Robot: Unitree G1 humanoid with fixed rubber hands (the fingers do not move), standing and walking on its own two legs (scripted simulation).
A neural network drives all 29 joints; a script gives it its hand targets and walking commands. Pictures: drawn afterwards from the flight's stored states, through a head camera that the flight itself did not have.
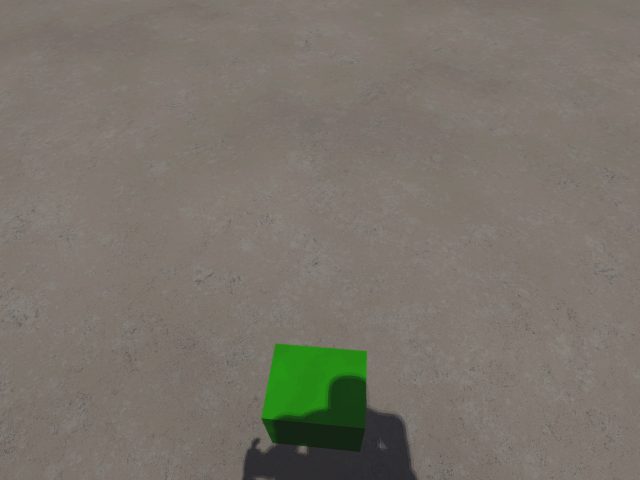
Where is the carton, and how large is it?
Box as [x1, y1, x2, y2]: [261, 344, 366, 451]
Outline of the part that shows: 275,344 261,417 272,442 359,451 364,431 366,351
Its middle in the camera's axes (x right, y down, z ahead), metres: -0.01 +0.44 +1.10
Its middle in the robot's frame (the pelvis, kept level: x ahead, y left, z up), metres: +0.43 +0.04 -0.65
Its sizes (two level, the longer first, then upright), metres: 0.255 0.199 0.235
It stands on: the floor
